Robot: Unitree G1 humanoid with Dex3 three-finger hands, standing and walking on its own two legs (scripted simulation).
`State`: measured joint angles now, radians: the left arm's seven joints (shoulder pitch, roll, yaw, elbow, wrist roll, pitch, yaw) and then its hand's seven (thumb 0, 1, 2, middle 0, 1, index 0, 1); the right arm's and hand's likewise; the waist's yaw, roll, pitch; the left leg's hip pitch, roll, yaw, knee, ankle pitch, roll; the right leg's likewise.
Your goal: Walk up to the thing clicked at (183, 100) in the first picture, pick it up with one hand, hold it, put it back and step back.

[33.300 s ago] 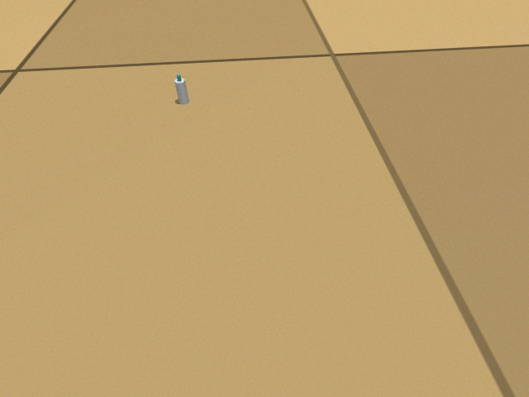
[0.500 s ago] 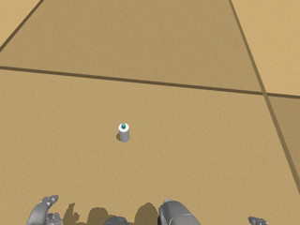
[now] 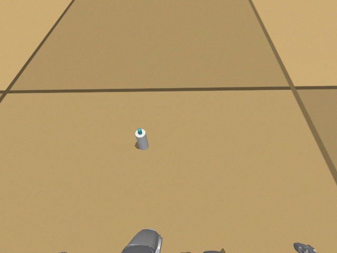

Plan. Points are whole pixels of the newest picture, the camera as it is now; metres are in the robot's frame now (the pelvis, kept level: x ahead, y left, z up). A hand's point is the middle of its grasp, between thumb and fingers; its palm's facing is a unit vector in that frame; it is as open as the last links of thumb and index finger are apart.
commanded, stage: step back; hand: left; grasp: from the side
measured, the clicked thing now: (141, 138) +0.84 +0.25 -0.66
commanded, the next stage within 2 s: stand in 1.52 s
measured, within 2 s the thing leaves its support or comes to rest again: neither
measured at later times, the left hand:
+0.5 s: hand out of the picture -0.09 +0.23 -0.16, palm faces +0.01 -0.93 -0.36, open 7.4 cm
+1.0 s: hand out of the picture -0.19 +0.22 -0.14, palm faces +0.09 -0.91 -0.41, open 7.4 cm
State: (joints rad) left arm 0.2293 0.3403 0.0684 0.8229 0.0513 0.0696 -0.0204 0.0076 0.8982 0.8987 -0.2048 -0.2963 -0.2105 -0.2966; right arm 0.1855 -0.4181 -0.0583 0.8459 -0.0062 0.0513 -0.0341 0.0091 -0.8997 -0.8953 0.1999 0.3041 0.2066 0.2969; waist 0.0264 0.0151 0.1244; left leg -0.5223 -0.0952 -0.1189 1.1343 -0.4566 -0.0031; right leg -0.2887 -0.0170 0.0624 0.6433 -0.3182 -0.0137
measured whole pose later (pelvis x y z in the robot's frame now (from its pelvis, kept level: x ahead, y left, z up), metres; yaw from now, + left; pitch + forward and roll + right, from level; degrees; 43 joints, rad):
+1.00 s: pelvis -0.21 -0.06 +0.00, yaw +6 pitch -3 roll +1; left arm 0.24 0.40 0.06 0.94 0.02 0.01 0.00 0.01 0.90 0.90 -0.20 -0.30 -0.21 -0.30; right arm 0.25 -0.35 -0.06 0.96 -0.04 -0.02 0.02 0.01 -0.90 -0.90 0.20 0.30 0.21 0.30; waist 0.01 -0.01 0.09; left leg -0.24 -0.04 -0.01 0.58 -0.30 0.03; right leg -0.30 -0.03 0.01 0.84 -0.52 -0.02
